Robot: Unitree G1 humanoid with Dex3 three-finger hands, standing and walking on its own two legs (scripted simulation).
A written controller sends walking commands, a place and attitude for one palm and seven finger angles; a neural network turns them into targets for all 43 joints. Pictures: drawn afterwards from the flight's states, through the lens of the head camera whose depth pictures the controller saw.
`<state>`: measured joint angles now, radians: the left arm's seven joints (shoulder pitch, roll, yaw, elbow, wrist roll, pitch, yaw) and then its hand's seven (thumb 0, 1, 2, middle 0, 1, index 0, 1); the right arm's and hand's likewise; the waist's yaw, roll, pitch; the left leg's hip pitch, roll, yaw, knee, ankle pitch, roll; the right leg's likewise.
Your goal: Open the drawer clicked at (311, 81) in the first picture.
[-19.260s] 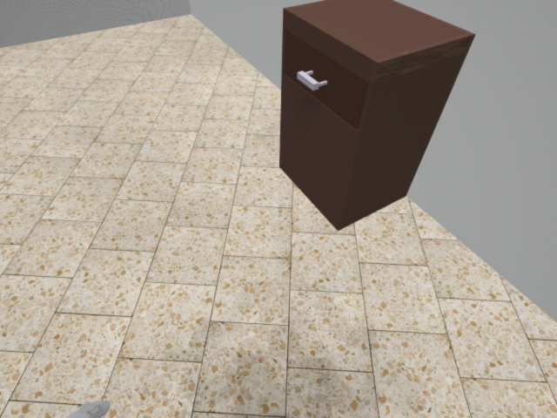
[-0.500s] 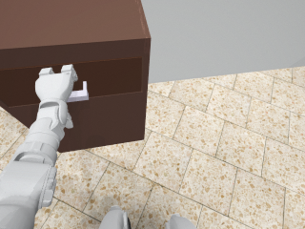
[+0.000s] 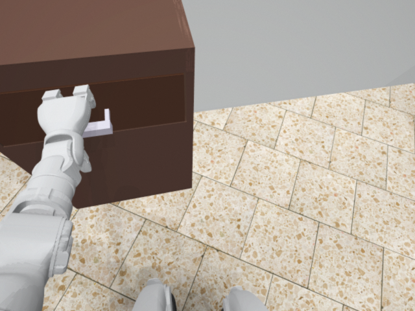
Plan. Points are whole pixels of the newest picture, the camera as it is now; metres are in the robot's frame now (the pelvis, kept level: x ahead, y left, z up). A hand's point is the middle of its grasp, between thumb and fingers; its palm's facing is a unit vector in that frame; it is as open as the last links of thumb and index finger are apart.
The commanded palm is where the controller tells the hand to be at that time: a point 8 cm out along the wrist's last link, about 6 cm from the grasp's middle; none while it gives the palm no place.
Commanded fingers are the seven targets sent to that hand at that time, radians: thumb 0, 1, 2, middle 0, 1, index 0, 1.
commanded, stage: re-aim the fingers above the handle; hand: left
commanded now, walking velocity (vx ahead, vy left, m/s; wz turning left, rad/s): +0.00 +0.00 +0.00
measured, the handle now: (88, 122) +0.55 +0.24 -0.06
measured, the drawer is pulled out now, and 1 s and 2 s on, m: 0.00 0.00 0.00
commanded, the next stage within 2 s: lower the fingers behind the handle in 1.48 s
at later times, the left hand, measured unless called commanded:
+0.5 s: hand (77, 127) +0.50 +0.24 +0.00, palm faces -0.08 -0.04 -1.00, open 13.8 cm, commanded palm +0.49 +0.22 +0.05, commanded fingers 0.00 -0.50 0.30 -0.30 -1.20 -0.30 -1.20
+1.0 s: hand (79, 127) +0.49 +0.23 +0.00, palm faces -0.06 -0.03 -1.00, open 13.8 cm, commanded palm +0.48 +0.22 +0.05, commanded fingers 0.00 -0.50 0.30 -0.30 -1.20 -0.30 -1.20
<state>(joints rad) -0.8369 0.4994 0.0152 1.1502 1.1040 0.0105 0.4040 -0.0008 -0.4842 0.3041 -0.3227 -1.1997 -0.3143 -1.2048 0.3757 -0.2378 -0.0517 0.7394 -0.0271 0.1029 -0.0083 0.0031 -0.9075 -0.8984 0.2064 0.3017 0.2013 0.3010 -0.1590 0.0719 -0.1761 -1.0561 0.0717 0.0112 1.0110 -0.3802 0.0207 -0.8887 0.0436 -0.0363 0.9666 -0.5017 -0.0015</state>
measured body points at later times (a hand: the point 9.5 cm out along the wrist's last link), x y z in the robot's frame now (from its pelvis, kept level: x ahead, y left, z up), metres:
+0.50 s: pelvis +0.00 +0.00 +0.00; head +0.12 +0.01 +0.43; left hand +0.50 +0.24 +0.05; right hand -0.02 -0.27 -0.12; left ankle +0.04 +0.11 -0.67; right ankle -0.03 -0.13 -0.67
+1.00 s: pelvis +0.00 +0.00 +0.00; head +0.12 +0.01 +0.44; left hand +0.49 +0.23 +0.06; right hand +0.00 -0.26 -0.12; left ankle +0.04 +0.11 -0.67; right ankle -0.03 -0.13 -0.67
